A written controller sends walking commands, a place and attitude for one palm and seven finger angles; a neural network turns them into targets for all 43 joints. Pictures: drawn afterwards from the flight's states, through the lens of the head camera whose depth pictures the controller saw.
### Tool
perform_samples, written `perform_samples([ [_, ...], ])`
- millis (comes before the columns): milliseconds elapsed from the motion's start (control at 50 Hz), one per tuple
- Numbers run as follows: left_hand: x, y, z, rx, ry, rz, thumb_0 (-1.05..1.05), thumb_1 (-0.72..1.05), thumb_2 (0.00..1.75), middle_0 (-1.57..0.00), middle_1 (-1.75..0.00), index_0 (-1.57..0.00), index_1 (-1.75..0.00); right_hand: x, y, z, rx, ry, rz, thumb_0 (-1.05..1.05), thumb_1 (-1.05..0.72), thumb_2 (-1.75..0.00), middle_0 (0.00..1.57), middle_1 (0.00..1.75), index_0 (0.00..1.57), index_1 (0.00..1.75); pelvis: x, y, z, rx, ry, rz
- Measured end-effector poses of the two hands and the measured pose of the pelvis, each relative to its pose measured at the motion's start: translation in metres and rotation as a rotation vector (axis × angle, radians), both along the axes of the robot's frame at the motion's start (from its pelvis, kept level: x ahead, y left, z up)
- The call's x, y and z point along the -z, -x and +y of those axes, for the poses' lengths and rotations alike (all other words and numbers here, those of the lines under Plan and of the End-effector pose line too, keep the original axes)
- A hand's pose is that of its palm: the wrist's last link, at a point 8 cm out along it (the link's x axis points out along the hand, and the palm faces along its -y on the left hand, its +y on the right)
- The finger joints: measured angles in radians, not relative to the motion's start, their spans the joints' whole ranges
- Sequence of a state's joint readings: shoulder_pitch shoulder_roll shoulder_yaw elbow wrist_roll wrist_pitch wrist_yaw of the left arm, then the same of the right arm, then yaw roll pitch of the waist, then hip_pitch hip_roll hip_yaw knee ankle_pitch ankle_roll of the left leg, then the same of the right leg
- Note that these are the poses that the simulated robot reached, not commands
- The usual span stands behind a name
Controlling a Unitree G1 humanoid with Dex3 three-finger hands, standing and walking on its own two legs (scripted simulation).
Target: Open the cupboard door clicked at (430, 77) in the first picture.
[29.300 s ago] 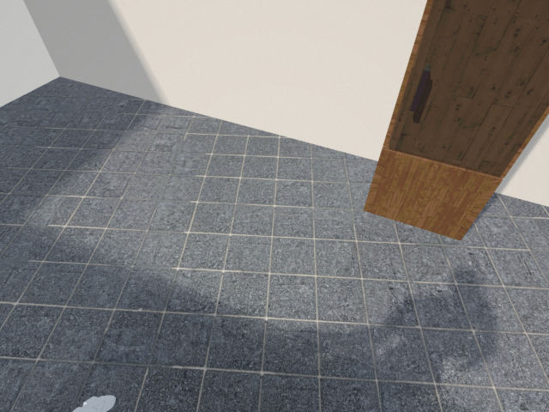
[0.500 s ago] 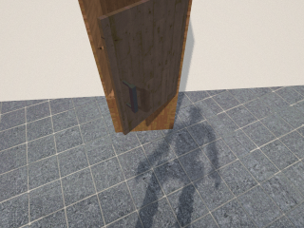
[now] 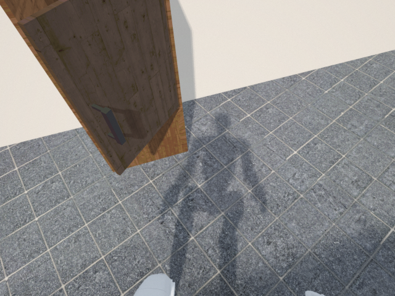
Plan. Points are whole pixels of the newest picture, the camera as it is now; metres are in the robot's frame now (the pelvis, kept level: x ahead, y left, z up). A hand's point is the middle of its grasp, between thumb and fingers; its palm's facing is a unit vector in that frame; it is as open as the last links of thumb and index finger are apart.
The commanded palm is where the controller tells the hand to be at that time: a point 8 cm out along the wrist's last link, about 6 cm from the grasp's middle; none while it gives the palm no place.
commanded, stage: walk to a spot facing it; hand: left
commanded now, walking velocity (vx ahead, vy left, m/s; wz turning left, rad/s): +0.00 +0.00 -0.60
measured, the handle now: (109, 124) +0.55 +0.32 -0.07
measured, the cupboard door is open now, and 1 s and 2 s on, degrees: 42 42 42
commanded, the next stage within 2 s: none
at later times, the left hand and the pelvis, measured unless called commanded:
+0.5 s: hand (121, 274) +0.17 +0.21 -0.17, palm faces -0.25 -0.93 -0.25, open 7.4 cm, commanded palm none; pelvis +0.02 +0.02 -0.01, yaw -17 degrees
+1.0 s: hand (165, 237) +0.26 +0.12 -0.17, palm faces -0.55 -0.81 -0.18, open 7.4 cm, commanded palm none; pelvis +0.07 +0.00 +0.00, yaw -35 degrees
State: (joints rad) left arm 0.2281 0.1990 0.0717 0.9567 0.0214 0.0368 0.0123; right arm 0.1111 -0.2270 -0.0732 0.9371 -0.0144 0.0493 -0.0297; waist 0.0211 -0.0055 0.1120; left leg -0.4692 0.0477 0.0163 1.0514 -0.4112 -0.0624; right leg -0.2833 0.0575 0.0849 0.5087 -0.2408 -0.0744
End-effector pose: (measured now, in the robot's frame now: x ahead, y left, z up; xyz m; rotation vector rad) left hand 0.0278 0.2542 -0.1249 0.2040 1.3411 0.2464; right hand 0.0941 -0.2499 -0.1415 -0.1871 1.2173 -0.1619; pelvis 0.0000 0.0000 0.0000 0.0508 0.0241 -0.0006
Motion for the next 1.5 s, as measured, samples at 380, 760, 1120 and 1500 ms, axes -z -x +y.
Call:
perform_samples([
  [380,0.019,-0.094,0.030,0.208,0.059,-0.060,0.01,0.91,0.90,-0.20,-0.30,-0.20,-0.30,-0.022,0.027,0.026,0.125,0.076,-0.044,0.00,-0.91,-0.89,0.20,0.30,0.21,0.30,0.003,-0.017,0.030,0.206,0.066,0.018],
  [760,0.007,-0.190,-0.062,0.558,0.043,-0.109,0.01,0.91,0.90,-0.20,-0.30,-0.20,-0.30,-0.007,0.129,-0.021,0.493,0.051,0.051,0.01,-0.91,-0.89,0.20,0.29,0.20,0.30,0.006,-0.030,-0.002,0.464,0.028,-0.005],
  [1120,0.005,-0.295,-0.147,0.800,0.158,-0.122,0.01,0.91,0.90,-0.20,-0.30,-0.19,-0.30,-0.020,0.172,0.045,0.719,-0.007,0.142,0.00,-0.91,-0.89,0.20,0.30,0.21,0.30,-0.002,-0.085,-0.025,0.698,0.067,0.044],
  [1500,0.014,-0.332,-0.285,0.970,0.126,-0.008,0.01,0.91,0.90,-0.20,-0.30,-0.20,-0.30,-0.017,0.092,-0.113,0.907,0.034,-0.045,0.01,-0.91,-0.89,0.20,0.29,0.20,0.30,0.000,-0.151,-0.147,0.913,0.047,0.022],
])
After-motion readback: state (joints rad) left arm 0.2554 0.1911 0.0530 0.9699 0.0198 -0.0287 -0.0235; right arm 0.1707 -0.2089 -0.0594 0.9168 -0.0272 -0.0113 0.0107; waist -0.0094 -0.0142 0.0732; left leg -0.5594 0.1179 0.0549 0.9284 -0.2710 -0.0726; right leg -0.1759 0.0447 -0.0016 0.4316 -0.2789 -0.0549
